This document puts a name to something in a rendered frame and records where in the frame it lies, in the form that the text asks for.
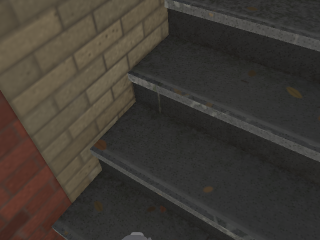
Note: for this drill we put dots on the robot left shin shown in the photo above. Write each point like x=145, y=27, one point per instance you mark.
x=137, y=233

